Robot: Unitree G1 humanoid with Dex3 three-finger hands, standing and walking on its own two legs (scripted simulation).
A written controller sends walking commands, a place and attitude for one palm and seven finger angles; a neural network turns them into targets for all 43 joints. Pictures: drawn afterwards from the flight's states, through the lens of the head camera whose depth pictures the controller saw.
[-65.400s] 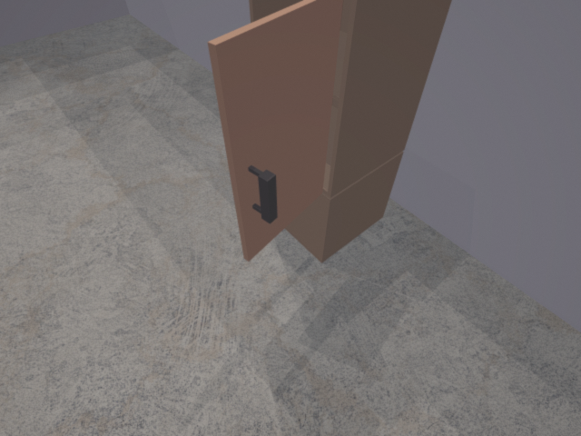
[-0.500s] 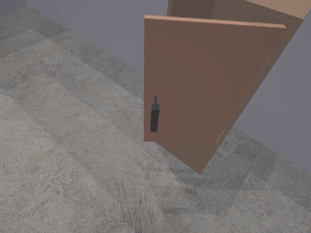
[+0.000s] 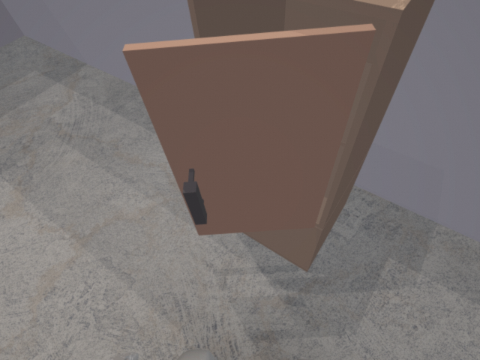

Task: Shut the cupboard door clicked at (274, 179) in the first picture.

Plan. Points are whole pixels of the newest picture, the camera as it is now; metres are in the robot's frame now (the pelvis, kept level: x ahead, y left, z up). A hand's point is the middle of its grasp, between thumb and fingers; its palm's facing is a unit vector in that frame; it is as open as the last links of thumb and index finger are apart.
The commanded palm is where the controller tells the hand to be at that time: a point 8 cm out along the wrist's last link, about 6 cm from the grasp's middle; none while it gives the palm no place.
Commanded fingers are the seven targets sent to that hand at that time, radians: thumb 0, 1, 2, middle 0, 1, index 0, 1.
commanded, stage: come to a stop and stand still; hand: left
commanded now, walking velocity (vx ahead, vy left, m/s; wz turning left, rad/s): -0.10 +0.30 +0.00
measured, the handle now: (196, 196) +0.45 +0.13 -0.08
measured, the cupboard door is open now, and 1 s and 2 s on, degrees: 37 37 37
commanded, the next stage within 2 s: look again from close up in 0.90 s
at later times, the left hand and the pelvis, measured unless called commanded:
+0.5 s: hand out of the picture -0.03 +0.25 -0.17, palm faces +0.11 -0.97 -0.22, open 7.4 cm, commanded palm none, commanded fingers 0.00 0.90 0.90 -0.20 -0.30 -0.20 -0.30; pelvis -0.04 +0.05 +0.01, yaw +1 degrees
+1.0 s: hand out of the picture -0.03 +0.23 -0.16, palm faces +0.03 -0.98 -0.19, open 7.3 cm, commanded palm none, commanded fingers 0.00 0.90 0.90 -0.20 -0.30 -0.20 -0.30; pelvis -0.05 +0.06 +0.02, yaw +0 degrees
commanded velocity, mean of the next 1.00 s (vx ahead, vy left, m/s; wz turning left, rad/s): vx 0.00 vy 0.04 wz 0.00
